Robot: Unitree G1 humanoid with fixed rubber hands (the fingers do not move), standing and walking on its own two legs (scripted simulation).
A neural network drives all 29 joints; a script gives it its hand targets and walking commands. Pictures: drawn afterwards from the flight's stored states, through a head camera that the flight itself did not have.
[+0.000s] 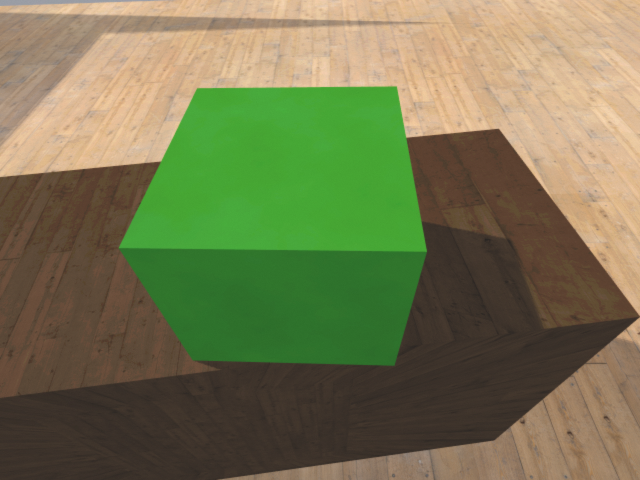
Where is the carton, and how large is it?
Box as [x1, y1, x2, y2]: [119, 86, 426, 365]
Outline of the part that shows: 396,86 197,88 119,246 123,255 192,359 394,365 426,253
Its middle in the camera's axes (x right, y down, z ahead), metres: -0.04 -0.03 +0.56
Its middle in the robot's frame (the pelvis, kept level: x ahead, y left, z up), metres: +0.44 +0.06 +0.06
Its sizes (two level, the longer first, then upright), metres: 0.307 0.292 0.256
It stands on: a pedestal, 0.71 m high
